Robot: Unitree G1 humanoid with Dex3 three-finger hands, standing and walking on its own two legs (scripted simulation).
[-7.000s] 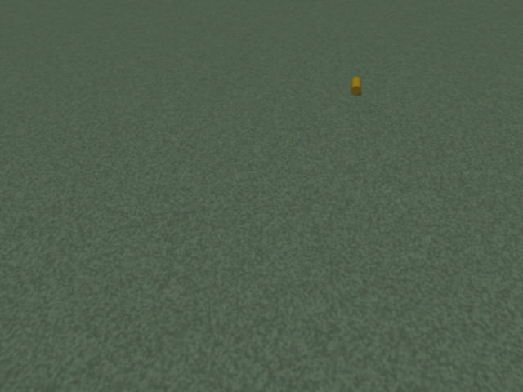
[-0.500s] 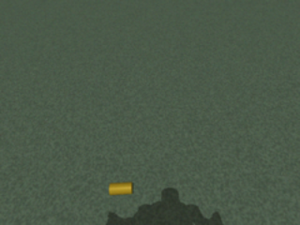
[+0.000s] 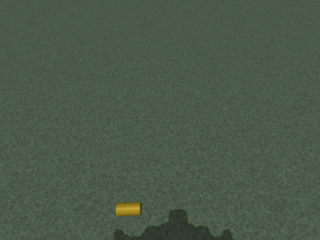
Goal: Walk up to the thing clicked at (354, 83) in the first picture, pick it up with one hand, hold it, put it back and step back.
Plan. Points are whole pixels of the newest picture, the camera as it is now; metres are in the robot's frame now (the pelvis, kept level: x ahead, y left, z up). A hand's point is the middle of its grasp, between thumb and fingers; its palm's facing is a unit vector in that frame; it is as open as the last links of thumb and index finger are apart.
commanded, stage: walk up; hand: left
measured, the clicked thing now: (128, 208) +0.42 +0.22 -0.74
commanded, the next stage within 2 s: stand in 0.26 s
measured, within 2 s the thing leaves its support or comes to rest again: neither
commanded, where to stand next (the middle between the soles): +0.04 -0.05 m, yaw +3 degrees
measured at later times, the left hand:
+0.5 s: hand out of the picture +0.09 +0.24 -0.16, palm faces -0.01 -0.94 -0.33, open 7.4 cm
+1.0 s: hand out of the picture +0.11 +0.23 -0.15, palm faces -0.02 -0.94 -0.34, open 7.4 cm
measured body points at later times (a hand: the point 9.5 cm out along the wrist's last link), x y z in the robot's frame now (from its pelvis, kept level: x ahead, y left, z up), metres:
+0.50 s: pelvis +0.01 -0.01 +0.00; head +0.03 -0.01 +0.45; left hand +0.09 +0.29 -0.13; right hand +0.10 -0.30 -0.13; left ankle +0.03 +0.13 -0.75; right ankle +0.02 -0.13 -0.75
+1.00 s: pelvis +0.03 -0.02 +0.00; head +0.04 -0.02 +0.45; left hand +0.11 +0.28 -0.13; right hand +0.11 -0.32 -0.13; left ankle +0.03 +0.13 -0.75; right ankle +0.02 -0.13 -0.75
